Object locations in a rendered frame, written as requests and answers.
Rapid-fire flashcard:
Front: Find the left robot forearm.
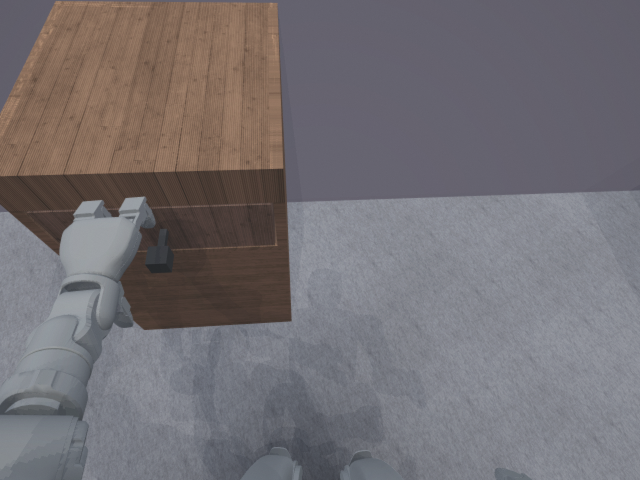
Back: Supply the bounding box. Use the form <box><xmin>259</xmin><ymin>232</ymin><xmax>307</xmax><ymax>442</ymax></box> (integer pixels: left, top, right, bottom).
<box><xmin>0</xmin><ymin>273</ymin><xmax>120</xmax><ymax>421</ymax></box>

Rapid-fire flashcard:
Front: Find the cabinet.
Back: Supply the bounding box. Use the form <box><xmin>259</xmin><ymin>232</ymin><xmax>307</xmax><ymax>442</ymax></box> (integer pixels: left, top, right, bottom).
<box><xmin>0</xmin><ymin>1</ymin><xmax>292</xmax><ymax>330</ymax></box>

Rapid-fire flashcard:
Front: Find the drawer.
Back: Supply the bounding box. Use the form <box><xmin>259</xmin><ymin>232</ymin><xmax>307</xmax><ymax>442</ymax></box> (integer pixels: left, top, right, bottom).
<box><xmin>27</xmin><ymin>203</ymin><xmax>275</xmax><ymax>251</ymax></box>

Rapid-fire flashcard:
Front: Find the left robot shin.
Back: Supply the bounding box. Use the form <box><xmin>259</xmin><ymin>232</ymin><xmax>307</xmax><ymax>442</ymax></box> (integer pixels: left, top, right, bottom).
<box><xmin>269</xmin><ymin>447</ymin><xmax>293</xmax><ymax>462</ymax></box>

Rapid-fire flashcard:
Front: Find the left robot upper arm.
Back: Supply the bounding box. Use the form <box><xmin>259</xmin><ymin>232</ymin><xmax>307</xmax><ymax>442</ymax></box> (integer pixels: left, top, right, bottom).
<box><xmin>0</xmin><ymin>415</ymin><xmax>89</xmax><ymax>480</ymax></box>

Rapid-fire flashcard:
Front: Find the handle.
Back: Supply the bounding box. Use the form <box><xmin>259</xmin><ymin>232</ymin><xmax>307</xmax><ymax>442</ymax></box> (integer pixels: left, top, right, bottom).
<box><xmin>145</xmin><ymin>229</ymin><xmax>174</xmax><ymax>273</ymax></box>

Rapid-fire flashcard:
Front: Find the left robot hand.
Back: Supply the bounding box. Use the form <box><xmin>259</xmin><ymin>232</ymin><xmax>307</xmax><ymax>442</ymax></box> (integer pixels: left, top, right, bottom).
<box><xmin>59</xmin><ymin>197</ymin><xmax>156</xmax><ymax>328</ymax></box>

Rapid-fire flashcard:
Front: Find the left robot thigh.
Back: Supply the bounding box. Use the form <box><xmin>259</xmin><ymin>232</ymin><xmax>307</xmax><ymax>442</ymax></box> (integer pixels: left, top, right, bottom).
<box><xmin>240</xmin><ymin>455</ymin><xmax>302</xmax><ymax>480</ymax></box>

